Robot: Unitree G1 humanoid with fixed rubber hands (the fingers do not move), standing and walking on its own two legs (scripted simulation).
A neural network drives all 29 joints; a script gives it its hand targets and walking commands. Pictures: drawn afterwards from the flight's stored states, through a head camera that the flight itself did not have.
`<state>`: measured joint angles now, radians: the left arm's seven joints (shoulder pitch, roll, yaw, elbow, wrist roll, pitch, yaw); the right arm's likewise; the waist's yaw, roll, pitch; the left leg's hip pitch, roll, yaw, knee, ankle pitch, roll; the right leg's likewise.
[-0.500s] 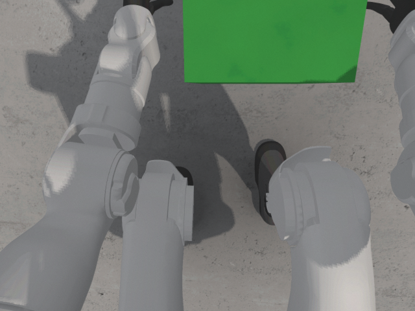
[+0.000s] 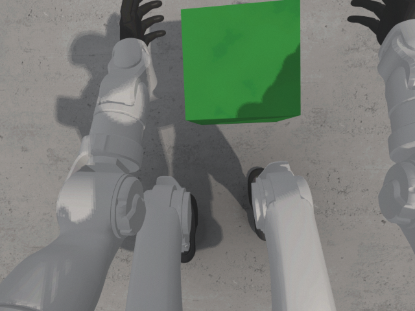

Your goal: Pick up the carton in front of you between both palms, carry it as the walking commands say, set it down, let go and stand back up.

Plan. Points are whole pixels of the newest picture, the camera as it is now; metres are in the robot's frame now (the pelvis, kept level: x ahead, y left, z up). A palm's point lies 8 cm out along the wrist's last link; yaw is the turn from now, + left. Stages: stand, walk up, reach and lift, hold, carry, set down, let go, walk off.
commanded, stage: set down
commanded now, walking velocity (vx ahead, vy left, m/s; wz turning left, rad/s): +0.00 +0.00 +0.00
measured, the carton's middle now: (238, 77) +0.51 -0.10 -0.32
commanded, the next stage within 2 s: let go in 0.64 s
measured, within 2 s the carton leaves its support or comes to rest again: neither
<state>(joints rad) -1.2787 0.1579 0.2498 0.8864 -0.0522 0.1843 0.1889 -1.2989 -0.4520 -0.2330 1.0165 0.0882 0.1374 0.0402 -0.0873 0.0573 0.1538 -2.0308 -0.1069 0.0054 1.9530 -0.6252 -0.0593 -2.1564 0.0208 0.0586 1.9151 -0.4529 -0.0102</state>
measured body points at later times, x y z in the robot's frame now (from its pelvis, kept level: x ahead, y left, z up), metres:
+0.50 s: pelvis +0.03 -0.01 +0.13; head +0.34 -0.07 +0.45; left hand +0.56 +0.07 +0.02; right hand +0.51 -0.33 +0.02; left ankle +0.09 +0.13 -0.41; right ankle +0.13 -0.11 -0.41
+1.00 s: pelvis +0.08 -0.02 +0.26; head +0.32 -0.07 +0.63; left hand +0.48 +0.11 +0.13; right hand +0.43 -0.32 +0.13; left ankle +0.09 +0.13 -0.41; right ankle +0.13 -0.11 -0.41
